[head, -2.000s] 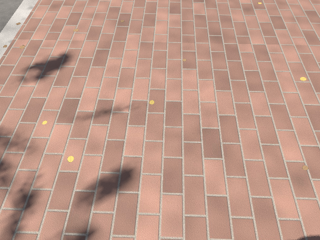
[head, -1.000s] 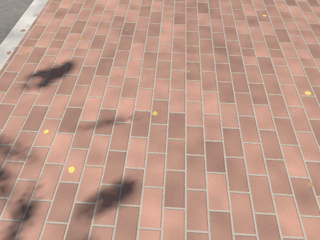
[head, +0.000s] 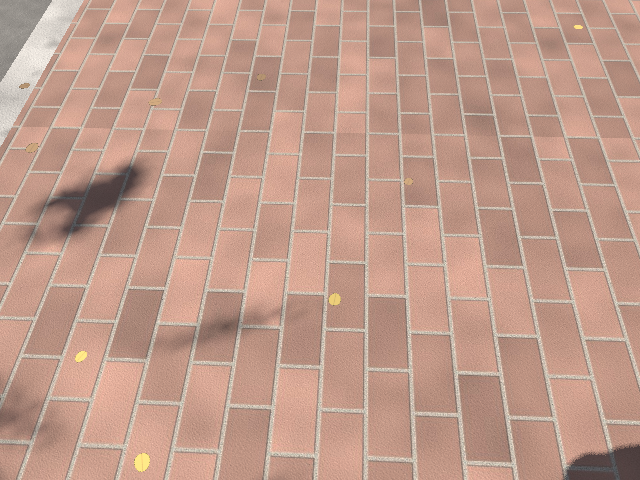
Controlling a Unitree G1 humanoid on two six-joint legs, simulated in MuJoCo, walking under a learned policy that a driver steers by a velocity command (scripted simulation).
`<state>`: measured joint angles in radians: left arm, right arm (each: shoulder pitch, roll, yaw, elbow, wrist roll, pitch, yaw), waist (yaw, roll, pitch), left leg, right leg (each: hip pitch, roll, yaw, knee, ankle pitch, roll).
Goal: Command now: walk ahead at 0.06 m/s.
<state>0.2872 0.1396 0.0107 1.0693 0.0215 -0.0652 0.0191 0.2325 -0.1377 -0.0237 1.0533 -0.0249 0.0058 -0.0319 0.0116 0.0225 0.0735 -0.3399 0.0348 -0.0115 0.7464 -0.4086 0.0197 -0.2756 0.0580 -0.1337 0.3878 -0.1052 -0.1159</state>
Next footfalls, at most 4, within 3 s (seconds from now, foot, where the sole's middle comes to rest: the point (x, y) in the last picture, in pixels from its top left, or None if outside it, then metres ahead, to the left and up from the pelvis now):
0.10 left None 0.06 0.14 -0.77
1.38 right None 0.21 -0.10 -0.77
1.80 left None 0.44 0.05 -0.77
2.08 right None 0.37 -0.14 -0.77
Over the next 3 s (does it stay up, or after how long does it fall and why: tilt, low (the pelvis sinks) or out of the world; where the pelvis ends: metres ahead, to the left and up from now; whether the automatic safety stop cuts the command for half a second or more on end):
stays up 0.72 -0.02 -0.01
